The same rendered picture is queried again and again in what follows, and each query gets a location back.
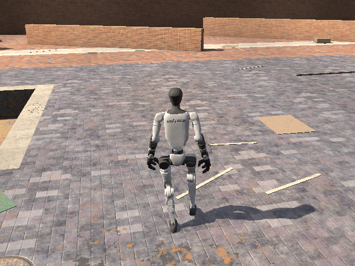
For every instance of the robot right upper arm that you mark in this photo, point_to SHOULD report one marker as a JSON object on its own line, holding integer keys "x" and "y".
{"x": 196, "y": 125}

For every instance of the robot left foot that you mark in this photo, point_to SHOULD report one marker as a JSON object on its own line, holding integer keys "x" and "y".
{"x": 173, "y": 228}

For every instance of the robot left upper arm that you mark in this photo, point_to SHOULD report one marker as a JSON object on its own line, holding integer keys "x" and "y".
{"x": 156, "y": 126}

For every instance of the humanoid robot torso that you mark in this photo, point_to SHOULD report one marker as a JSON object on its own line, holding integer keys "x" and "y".
{"x": 177, "y": 134}

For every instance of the right robot forearm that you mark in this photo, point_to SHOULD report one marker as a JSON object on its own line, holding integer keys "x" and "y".
{"x": 203, "y": 149}

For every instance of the left robot forearm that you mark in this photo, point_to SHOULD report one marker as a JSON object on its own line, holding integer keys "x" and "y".
{"x": 152, "y": 148}

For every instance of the left robot hand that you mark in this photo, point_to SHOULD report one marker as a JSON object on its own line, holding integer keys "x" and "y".
{"x": 150, "y": 161}

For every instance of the right robot hand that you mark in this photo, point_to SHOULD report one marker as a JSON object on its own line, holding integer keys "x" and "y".
{"x": 206, "y": 165}

